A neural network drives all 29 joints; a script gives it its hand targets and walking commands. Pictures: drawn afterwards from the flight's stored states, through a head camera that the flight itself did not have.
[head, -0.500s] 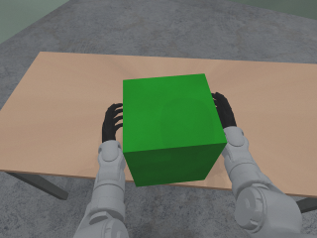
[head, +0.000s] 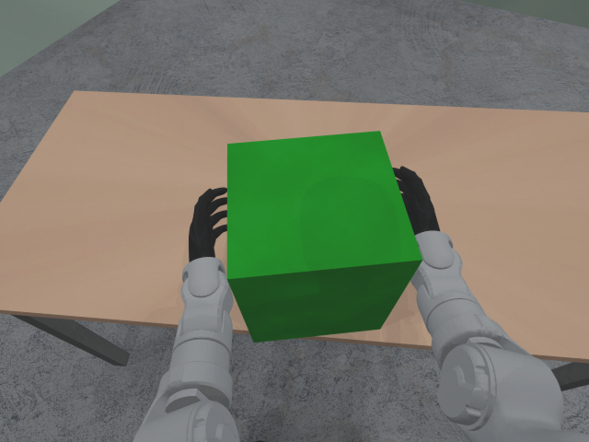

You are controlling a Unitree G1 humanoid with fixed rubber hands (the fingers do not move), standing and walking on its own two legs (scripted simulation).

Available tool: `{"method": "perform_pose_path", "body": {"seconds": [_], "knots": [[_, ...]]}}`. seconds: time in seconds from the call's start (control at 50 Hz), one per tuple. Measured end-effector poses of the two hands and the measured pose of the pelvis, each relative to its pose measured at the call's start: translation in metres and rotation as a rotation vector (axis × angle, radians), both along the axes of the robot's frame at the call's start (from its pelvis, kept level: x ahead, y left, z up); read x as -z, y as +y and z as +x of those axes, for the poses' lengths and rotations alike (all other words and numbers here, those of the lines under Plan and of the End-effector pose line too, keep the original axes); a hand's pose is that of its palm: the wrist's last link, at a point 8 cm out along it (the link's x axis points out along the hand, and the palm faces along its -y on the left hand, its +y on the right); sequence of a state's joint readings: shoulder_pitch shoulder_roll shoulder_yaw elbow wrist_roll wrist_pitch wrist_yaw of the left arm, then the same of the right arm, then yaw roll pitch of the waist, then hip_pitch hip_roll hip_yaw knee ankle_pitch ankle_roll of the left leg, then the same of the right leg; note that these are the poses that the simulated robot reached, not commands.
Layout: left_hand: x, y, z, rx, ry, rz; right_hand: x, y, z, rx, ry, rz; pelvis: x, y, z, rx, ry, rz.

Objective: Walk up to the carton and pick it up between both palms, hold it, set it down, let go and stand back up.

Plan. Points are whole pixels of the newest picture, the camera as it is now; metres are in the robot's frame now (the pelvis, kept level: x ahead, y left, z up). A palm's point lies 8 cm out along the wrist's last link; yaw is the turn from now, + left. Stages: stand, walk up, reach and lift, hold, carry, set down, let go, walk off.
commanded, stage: reach and lift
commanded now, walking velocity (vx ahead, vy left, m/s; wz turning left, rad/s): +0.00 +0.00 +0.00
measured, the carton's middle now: (311, 245) +0.40 +0.06 -0.01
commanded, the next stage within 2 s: none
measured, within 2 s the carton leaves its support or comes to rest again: leaves its support in 1.08 s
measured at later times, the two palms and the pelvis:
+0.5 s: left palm (205, 249) +0.36 +0.20 +0.02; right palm (419, 223) +0.43 -0.09 +0.03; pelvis +0.00 +0.00 +0.00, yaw +1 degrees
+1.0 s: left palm (203, 253) +0.35 +0.20 +0.02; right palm (421, 232) +0.42 -0.09 +0.03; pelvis +0.00 +0.00 +0.00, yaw +1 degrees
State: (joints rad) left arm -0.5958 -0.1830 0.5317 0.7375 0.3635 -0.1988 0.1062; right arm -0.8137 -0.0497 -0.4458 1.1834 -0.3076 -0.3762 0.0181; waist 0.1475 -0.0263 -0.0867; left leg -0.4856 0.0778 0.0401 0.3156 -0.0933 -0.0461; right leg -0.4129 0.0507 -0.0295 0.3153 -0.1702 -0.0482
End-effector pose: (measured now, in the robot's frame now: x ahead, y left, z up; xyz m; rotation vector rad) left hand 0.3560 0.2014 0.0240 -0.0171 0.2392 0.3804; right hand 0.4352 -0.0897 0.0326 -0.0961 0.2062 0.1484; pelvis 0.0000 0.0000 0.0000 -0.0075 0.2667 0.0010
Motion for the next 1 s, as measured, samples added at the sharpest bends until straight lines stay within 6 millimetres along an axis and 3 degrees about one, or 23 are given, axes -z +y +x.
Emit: {"method": "perform_pose_path", "body": {"seconds": [0.56, 1.0], "knots": [[0.002, 0.0, 0.0, -0.008, -0.021, -0.019, 0.0, 0.0, -0.001, 0.003, -0.017, -0.023, 0.0, 0.001, 0.0, -0.012, 0.016, -0.005], [0.001, 0.0, -0.006, 0.025, -0.006, -0.024, -0.002, -0.002, -0.017, 0.045, -0.006, -0.026, 0.0, 0.002, 0.0, -0.027, -0.007, -0.011]]}}
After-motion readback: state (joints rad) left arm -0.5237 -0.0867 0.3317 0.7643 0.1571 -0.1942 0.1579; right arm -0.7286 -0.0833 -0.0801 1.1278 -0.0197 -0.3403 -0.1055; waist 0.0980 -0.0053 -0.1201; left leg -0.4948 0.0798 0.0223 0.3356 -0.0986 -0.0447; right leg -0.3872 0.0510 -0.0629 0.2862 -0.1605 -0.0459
